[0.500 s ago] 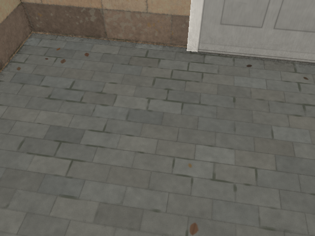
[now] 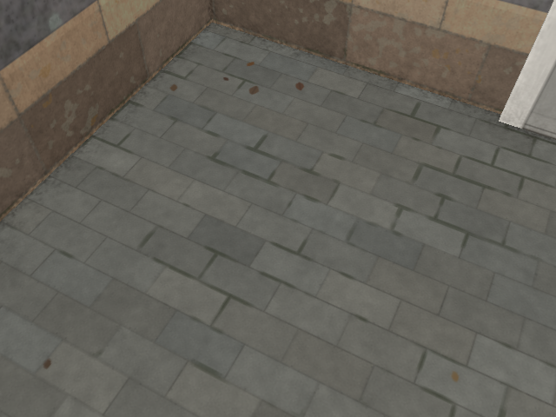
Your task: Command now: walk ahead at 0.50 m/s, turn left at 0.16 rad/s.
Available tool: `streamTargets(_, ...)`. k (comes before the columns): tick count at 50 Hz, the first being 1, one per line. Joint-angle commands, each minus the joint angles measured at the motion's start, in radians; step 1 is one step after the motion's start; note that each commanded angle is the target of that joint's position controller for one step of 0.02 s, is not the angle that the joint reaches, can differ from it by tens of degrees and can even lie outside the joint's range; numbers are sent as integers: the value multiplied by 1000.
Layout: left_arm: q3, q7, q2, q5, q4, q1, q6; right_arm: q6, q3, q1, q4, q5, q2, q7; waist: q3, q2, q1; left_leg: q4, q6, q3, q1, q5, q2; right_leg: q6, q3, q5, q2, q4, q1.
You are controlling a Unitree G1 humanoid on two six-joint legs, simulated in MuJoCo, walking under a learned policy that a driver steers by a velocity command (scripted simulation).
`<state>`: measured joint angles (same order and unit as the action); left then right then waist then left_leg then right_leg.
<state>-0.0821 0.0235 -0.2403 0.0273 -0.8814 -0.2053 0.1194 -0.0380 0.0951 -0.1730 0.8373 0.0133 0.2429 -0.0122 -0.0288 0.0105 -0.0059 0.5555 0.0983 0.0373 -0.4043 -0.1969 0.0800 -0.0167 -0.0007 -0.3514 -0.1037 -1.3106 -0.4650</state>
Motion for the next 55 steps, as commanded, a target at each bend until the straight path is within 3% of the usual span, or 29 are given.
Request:
streamTargets(1, -15, 2, -67, -6, 51, -73, -16, -42, 8, 16, -66, -14, 60, 5, 130, -48, -36, -290, 153, -329, 198, 220, -284, 19, -61, 94, -75, 29, -182)
streamTargets(5, -12, 13, -63, -7, 80, 22, -44, -57, 18, -57, -38, -27, 122, 16, 65, -44, -22, -359, 147, -223, 182, 286, -282, 13, -71, 215, -80, 182, -296)
streamTargets(10, -11, -4, -68, 0, 95, 116, -44, -60, 14, -97, -29, -24, 110, 33, 37, -54, 26, -365, 64, -77, 278, 421, -256, 30, -86, 439, -17, 435, -310)
streamTargets(12, 0, -13, -50, -8, 109, 160, -37, -55, 10, -87, -24, -35, 113, 41, 19, -67, 37, -343, 37, -14, 308, 516, -253, 42, -51, 484, 3, 536, -290)
streamTargets(13, 8, -22, -37, -30, 118, 196, -38, -55, 6, -103, -24, -22, 99, 50, 21, -44, 58, -323, 27, 9, 329, 514, -253, 37, -18, 504, 18, 599, -271)
streamTargets(15, 15, -36, -26, -34, 143, 235, -43, -46, 8, -118, -15, -16, 116, 60, 18, -67, 75, -270, 24, 24, 371, 580, -271, 34, 21, 468, 37, 649, -248)
streamTargets(18, -1, -60, -77, -28, 167, 193, -47, -24, 20, -69, -33, -11, 150, 69, 47, -130, 36, -127, 23, 34, 421, 864, -291, 74, 73, 270, 94, 689, -159)
streamTargets(20, -31, -69, -145, -29, 125, -3, -42, -11, 25, -18, -59, 6, 165, 77, 136, -117, -60, 115, -22, 64, 419, 921, -255, 115, 98, 317, 160, 826, 62)
streamTargets(21, -57, -52, -220, -41, 124, -94, -41, -16, 22, -38, -74, -3, 157, 76, 198, -37, -96, 371, -73, 92, 270, 652, -194, 167, -42, 638, 78, 842, 274)
streamTargets(22, -63, -34, -293, -49, 138, -93, -49, -34, -13, -134, -103, -63, 29, 58, 304, 244, 0, 737, -145, 89, -92, -321, -28, 330, -368, 1198, -172, 733, 590)
streamTargets(23, -46, -39, -257, -54, 168, -111, -47, -52, -23, -183, -108, -38, 64, 38, 514, 252, -29, 949, -164, -132, -245, -501, 33, 493, -674, 1097, -292, 840, 761)
streamTargets(24, -43, -37, -216, -44, 206, -70, -56, -50, -11, -103, -120, -6, 129, 29, 483, 128, -67, 974, -153, -186, -292, -409, -27, 442, -573, 911, -230, 862, 705)
streamTargets(25, -32, -26, -171, -26, 225, 2, -66, -40, -13, -35, -142, -5, 133, 37, 391, 26, -52, 926, -145, -169, -325, -313, -62, 372, -478, 716, -179, 887, 599)
streamTargets(26, -21, -18, -143, -8, 240, 47, -82, -26, -12, -5, -142, -19, 127, 52, 305, -35, -32, 849, -152, -153, -319, -271, -91, 337, -413, 629, -133, 918, 466)
streamTargets(28, -20, -6, -143, -14, 255, 72, -104, 9, -5, 6, -170, -21, 129, 58, 202, 2, 19, 718, -148, -143, -230, -242, -105, 313, -388, 482, -88, 984, 246)
streamTargets(30, -24, -5, -151, -32, 273, 75, -109, 19, -14, -32, -165, -30, 85, 63, 171, 60, 35, 576, -156, -108, -189, -223, -92, 297, -323, 557, -43, 985, 155)
streamTargets(33, -36, 5, -181, -29, 285, 54, -111, 18, -18, 1, -176, -31, 68, 75, 232, 66, 22, 444, -184, -116, -153, -139, -78, 272, -322, 569, -24, 943, 167)
streamTargets(37, -29, 25, -162, -32, 322, 77, -135, 34, -16, 20, -175, -14, 86, 79, 232, 118, -3, 353, -185, -133, -120, -89, -95, 235, -363, 232, -30, 963, 152)
streamTargets(41, -21, 16, -155, -40, 315, 63, -159, 25, -20, 44, -198, -15, 84, 54, 178, 143, -15, 219, -157, -108, -41, -139, -93, 234, -404, 151, -32, 952, 140)
streamTargets(43, -8, 15, -126, -32, 315, 72, -166, 12, -26, -7, -183, -15, 56, 39, 173, 145, 14, 28, -118, -78, 75, -63, -81, 206, -393, 162, -15, 909, 133)
streamTargets(44, -7, 14, -125, -25, 307, 43, -165, 10, -21, -18, -179, -21, 67, 32, 149, 122, 17, -69, -90, -79, 140, 13, -92, 169, -375, 143, 9, 885, 104)
streamTargets(45, -5, 13, -107, -30, 305, 12, -158, 9, -11, -24, -190, -48, 120, 31, 139, 29, 0, -111, -45, -183, 209, 123, -200, 113, -320, 64, 67, 788, 36)
streamTargets(46, -1, 7, -76, -30, 303, -37, -149, 12, -6, -21, -187, -60, 144, 33, 147, -185, -50, -162, 46, -312, 251, 171, -318, 49, -151, -127, 206, 667, -52)
streamTargets(47, -7, 4, -108, -34, 333, 42, -137, 8, -10, -35, -184, -69, 116, 31, 131, -291, 0, -282, 139, -491, 156, -37, -422, 19, -99, -172, 187, 583, -56)
streamTargets(48, -19, -1, -143, -27, 340, 97, -132, 4, -6, -13, -192, -54, 118, 37, 92, -241, 19, -327, 127, -498, 142, -287, -402, 10, -100, -126, 147, 503, -65)
streamTargets(49, -26, -3, -146, -22, 328, 116, -132, 6, 7, -36, -181, -35, 150, 45, 58, -210, 36, -350, 104, -488, 152, -420, -372, -1, -65, -98, 147, 430, -105)
streamTargets(51, -33, -8, -134, -16, 307, 95, -129, 5, 13, -75, -165, -14, 168, 56, 12, -183, 42, -367, 95, -461, 211, -405, -350, -9, -54, -68, 122, 322, -197)
streamTargets(52, -23, -13, -98, -12, 294, 75, -121, 10, 8, -92, -155, -8, 154, 59, 9, -168, 37, -370, 93, -426, 233, -368, -327, -13, -36, -46, 119, 324, -201)
streamTargets(55, -9, -21, -51, -11, 290, 117, -93, 7, 3, -119, -138, 2, 124, 53, 17, -171, 63, -360, 81, -316, 260, -228, -274, -1, 23, -13, 115, 480, -115)
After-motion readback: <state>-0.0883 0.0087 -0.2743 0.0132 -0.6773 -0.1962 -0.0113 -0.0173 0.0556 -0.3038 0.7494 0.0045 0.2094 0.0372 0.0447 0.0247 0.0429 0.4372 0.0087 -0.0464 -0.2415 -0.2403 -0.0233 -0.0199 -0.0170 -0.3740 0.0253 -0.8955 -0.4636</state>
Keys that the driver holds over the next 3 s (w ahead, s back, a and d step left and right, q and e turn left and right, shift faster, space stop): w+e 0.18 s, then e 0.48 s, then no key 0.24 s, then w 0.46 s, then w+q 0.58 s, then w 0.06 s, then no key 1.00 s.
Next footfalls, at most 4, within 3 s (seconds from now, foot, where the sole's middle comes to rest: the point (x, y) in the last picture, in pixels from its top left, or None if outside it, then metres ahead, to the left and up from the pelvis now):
0.42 right None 0.36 -0.16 -0.76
0.90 left None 0.39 0.07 -0.76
1.26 right None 0.32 -0.18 -0.76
1.74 left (322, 307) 0.73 -0.09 -0.76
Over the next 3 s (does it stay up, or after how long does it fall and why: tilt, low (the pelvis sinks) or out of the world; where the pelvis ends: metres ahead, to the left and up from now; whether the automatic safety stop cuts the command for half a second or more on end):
stays up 0.91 -0.18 0.00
